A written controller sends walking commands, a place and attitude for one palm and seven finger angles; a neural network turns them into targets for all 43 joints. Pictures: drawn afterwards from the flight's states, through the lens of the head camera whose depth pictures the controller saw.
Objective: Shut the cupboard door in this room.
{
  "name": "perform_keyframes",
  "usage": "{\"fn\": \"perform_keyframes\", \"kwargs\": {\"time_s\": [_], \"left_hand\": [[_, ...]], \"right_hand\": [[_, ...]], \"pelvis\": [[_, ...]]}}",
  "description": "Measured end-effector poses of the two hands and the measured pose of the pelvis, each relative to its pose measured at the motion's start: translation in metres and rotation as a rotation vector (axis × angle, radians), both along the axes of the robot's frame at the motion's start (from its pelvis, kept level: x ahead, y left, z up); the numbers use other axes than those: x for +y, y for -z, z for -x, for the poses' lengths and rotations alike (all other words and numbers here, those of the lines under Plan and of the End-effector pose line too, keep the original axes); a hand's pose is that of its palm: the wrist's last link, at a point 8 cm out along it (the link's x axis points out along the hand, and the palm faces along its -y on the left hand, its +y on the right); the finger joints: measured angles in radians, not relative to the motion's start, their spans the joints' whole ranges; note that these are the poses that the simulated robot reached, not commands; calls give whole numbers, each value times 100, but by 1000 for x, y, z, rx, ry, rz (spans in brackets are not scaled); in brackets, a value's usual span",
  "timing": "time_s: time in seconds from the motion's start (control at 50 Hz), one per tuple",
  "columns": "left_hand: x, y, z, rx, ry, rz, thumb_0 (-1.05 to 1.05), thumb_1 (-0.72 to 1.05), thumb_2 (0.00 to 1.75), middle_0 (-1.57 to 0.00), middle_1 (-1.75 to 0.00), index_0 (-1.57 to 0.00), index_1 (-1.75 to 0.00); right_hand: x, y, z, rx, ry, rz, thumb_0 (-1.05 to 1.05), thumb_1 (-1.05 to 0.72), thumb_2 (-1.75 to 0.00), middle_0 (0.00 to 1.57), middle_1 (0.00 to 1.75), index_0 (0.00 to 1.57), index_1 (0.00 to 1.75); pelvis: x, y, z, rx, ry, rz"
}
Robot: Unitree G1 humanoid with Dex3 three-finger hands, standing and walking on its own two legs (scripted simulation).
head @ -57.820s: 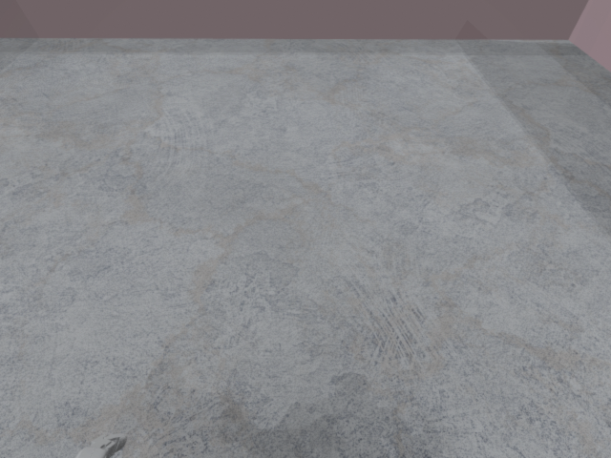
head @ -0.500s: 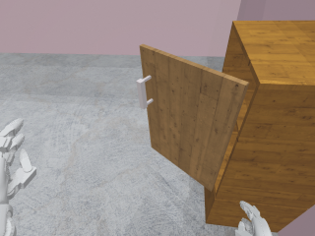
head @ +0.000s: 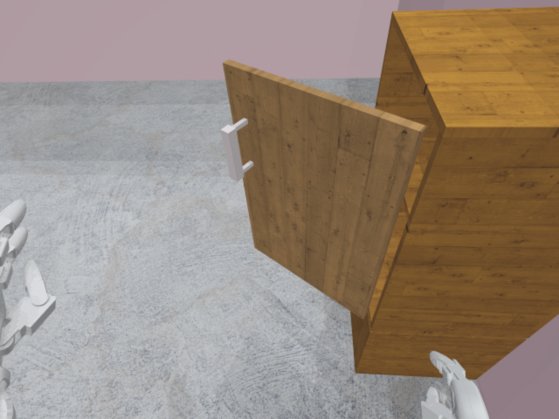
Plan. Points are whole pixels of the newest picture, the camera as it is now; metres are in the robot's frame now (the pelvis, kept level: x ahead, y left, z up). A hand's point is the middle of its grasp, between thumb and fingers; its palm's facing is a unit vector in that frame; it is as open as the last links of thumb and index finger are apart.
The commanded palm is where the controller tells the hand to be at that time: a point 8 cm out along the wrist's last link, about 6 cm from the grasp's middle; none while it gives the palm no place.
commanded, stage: step back with the hand held close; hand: left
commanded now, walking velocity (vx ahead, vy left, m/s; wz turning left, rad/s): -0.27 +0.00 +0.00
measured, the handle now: (239, 149) +0.63 +0.14 +0.03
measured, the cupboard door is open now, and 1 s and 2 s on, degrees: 55 55 55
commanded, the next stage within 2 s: stop stepping back and stand still in 1.04 s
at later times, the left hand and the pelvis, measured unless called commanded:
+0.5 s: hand out of the picture +0.12 +0.28 +0.15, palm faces +0.49 -0.75 -0.45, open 7.4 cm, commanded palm +0.07 +0.30 +0.18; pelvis -0.07 +0.00 -0.02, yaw +0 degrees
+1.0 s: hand out of the picture +0.03 +0.27 +0.16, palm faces +0.53 -0.67 -0.53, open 7.4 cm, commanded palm -0.04 +0.29 +0.18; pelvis -0.15 -0.02 -0.03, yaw +6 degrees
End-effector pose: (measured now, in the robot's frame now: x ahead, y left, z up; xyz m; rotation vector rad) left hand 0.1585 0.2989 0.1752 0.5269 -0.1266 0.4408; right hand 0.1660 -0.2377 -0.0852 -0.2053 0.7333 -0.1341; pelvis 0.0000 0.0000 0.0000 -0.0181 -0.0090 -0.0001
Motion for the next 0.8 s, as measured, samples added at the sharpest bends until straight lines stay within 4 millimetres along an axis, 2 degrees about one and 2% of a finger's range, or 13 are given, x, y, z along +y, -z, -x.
{"fn": "perform_keyframes", "kwargs": {"time_s": [0.08,0.16,0.26,0.36,0.48,0.58,0.7,0.8], "left_hand": [[2,2,0,26,43,-21,1,89,90,-21,-30,-21,-30],[8,-5,6,7,74,-63,1,89,90,-21,-30,-22,-30],[16,-13,23,-54,76,-95,1,89,90,-21,-30,-22,-30],[19,-6,46,-87,47,-78,1,89,90,-21,-30,-21,-30],[12,5,75,-116,15,-62,1,89,90,-21,-30,-21,-30],[1,1,94,-181,11,-77,1,89,90,-21,-30,-21,-30],[-9,-12,105,-243,49,-88,1,89,90,-21,-30,-21,-30],[-5,-12,111,-205,84,-116,1,89,90,-21,-30,-21,-30]], "right_hand": [[-4,-1,9,24,48,25,1,-90,-90,20,30,20,30],[-3,-6,19,21,75,42,1,-90,-90,20,30,20,30],[4,-11,32,-8,76,46,1,-90,-90,20,30,20,30],[9,-11,49,-35,55,43,1,-90,-90,20,30,20,30],[8,-2,74,-32,18,42,1,-90,-90,20,30,20,30],[0,7,96,-11,-5,47,1,-90,-90,20,30,20,30],[-11,8,124,29,1,66,1,-90,-90,20,30,20,30],[-16,5,147,39,51,73,1,-90,-90,20,30,20,30]], "pelvis": [[7,2,5,15,8,-9],[12,4,13,15,14,-14],[14,7,28,10,18,-14],[13,12,47,0,12,-11],[5,19,68,-16,-4,-5],[-4,24,83,-24,-18,-2],[-8,21,101,-7,-17,-10],[-4,18,118,3,-17,0]]}}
